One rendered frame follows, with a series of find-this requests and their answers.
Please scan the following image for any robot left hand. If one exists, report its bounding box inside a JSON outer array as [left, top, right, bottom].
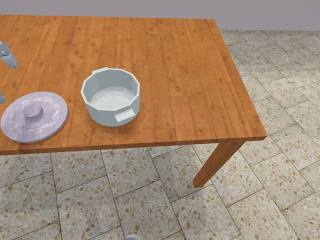
[[0, 41, 18, 104]]

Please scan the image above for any table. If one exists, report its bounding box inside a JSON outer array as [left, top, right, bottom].
[[0, 14, 268, 188]]

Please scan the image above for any lid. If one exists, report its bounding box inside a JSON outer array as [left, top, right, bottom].
[[0, 91, 69, 143]]

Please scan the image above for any pot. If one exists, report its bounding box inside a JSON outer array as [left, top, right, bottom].
[[81, 67, 140, 127]]

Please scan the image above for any knob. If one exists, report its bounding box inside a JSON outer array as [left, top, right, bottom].
[[22, 103, 43, 120]]

